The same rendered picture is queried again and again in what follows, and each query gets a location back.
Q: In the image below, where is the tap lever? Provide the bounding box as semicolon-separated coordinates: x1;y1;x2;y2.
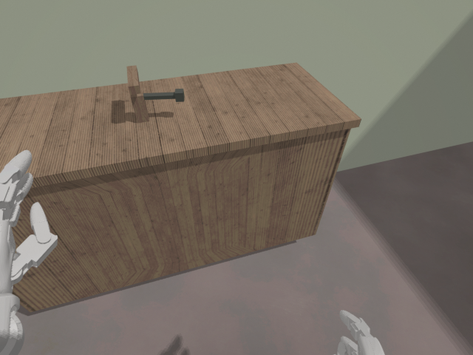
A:
143;89;185;102

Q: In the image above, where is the robot right hand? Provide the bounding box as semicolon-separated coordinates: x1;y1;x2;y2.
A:
334;310;385;355

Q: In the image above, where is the robot left forearm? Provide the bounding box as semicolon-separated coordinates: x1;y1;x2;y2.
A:
0;293;24;355

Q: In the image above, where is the robot left hand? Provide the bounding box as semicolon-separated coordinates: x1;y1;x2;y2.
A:
0;150;58;294

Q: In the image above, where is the counter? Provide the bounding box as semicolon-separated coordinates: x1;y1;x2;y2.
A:
0;62;361;312

